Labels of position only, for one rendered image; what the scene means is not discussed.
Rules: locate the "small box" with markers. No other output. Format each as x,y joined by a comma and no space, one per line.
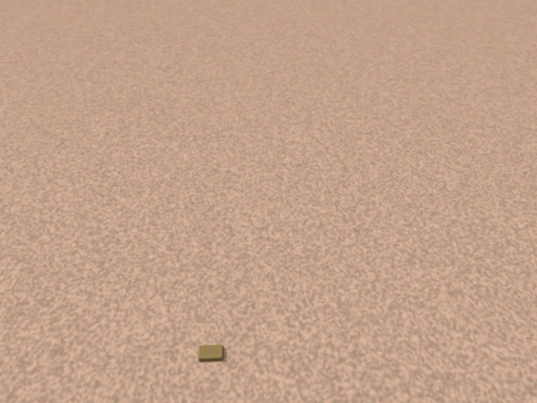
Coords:
210,353

